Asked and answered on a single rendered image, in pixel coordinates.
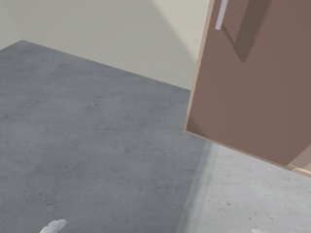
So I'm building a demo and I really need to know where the handle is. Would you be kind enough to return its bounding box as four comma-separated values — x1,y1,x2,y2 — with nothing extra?
215,0,228,30

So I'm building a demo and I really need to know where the wardrobe door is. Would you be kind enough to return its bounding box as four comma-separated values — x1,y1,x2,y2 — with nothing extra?
290,145,311,171
186,0,311,167

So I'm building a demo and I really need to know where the robot left hand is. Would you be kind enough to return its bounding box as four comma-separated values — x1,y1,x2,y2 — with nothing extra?
40,219,67,233

